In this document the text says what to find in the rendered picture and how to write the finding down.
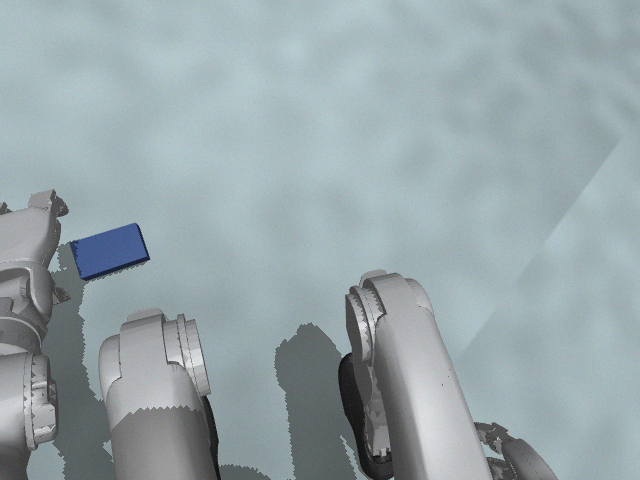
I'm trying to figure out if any right robot foot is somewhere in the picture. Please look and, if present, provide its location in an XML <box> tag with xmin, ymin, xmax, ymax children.
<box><xmin>338</xmin><ymin>352</ymin><xmax>394</xmax><ymax>480</ymax></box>

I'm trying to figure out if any left robot arm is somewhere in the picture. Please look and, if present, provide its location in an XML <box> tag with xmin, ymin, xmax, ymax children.
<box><xmin>0</xmin><ymin>261</ymin><xmax>59</xmax><ymax>480</ymax></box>

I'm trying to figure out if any right robot hand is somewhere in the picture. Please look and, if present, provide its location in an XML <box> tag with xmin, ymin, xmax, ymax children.
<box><xmin>474</xmin><ymin>422</ymin><xmax>558</xmax><ymax>480</ymax></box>

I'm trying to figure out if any small box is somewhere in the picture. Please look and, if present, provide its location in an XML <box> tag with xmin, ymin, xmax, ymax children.
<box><xmin>70</xmin><ymin>222</ymin><xmax>150</xmax><ymax>281</ymax></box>

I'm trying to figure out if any left robot foot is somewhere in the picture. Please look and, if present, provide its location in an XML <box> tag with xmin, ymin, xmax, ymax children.
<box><xmin>202</xmin><ymin>396</ymin><xmax>221</xmax><ymax>480</ymax></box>

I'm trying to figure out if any left robot hand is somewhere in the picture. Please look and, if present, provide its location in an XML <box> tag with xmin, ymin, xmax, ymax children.
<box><xmin>0</xmin><ymin>189</ymin><xmax>71</xmax><ymax>305</ymax></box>

